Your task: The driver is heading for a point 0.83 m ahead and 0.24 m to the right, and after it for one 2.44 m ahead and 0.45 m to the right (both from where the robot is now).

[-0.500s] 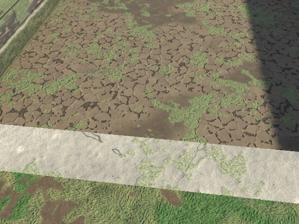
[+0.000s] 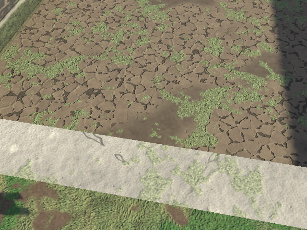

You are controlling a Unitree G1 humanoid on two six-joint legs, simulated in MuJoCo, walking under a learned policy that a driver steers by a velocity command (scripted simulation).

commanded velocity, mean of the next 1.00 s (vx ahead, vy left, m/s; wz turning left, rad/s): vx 0.31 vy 0.00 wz -0.10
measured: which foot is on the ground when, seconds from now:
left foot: down 0.00-0.26, up 0.28-0.72, down 0.74-1.00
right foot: up 0.00-0.24, down 0.26-0.76, up 0.78-1.00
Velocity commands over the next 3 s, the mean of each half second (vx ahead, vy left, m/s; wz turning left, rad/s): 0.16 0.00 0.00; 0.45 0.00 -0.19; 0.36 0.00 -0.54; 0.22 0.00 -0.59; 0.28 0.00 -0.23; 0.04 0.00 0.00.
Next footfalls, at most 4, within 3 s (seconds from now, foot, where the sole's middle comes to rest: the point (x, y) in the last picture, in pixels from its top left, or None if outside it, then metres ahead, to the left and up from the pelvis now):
0.26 right None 0.00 -0.11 -0.76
0.74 left None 0.25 0.17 -0.76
1.24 right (185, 217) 0.52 -0.09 -0.76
1.78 left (147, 199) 0.59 0.08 -0.76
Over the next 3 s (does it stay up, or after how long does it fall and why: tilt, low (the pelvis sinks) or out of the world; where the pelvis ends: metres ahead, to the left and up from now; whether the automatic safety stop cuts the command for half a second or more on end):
stays up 0.63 -0.10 0.02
